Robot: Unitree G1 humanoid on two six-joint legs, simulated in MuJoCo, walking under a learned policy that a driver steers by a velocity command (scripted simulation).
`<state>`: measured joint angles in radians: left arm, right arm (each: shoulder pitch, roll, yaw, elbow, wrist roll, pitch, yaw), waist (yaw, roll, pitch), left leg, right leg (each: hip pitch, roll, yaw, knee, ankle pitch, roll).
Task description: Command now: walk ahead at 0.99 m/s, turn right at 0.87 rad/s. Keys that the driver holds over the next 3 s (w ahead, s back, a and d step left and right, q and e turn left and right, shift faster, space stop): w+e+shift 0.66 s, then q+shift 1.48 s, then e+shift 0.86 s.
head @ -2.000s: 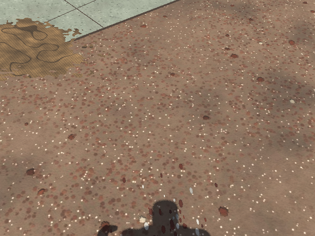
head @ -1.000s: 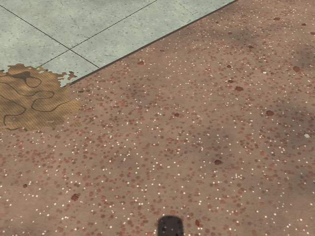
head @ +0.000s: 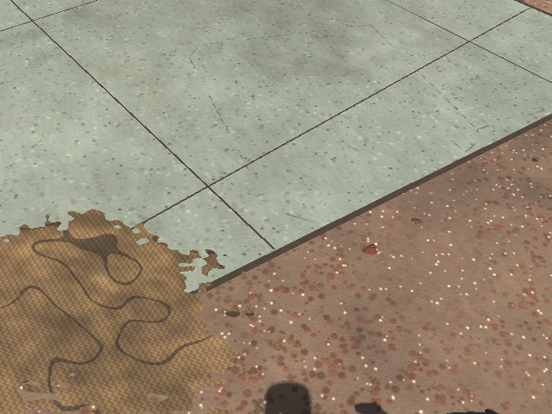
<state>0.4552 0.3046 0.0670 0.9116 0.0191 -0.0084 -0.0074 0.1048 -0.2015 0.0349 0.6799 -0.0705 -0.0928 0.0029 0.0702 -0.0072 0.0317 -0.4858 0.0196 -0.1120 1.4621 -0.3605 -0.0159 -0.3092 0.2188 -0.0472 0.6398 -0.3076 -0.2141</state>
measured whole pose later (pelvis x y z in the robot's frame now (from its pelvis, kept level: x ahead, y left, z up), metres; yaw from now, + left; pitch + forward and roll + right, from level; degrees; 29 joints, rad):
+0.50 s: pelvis +0.45 +0.06 +0.02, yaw -28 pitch +2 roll +3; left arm 0.08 0.38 0.06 0.64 0.04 0.00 -0.07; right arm 0.46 -0.34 -0.06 0.85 -0.03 -0.09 0.00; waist -0.06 -0.06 0.00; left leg -0.06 0.02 0.17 0.35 -0.32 -0.03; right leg -0.75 -0.04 -0.02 1.26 -0.17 -0.10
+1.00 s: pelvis +0.78 -0.14 +0.03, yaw -37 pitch +1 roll -1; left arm 0.21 0.24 0.03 0.81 0.01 -0.08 0.02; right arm 0.20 -0.29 -0.06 0.74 0.03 -0.07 -0.01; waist 0.02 0.03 0.08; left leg -0.71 0.10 -0.03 0.88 -0.02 -0.04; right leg -0.10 0.10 -0.16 0.35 -0.28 -0.13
